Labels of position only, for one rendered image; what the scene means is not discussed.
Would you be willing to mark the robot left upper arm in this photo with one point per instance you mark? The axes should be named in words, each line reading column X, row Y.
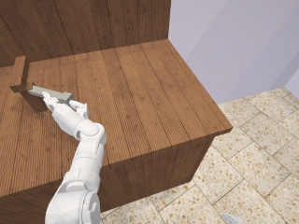
column 74, row 207

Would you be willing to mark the counter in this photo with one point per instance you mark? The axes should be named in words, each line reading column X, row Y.
column 114, row 56

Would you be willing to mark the left robot forearm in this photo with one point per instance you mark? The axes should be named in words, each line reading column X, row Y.
column 87, row 163

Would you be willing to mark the left robot hand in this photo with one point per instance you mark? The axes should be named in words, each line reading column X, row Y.
column 64, row 115

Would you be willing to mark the tap lever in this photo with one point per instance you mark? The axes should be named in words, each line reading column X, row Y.
column 63, row 98

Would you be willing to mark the right robot hand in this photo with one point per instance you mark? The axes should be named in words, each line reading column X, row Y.
column 231, row 219

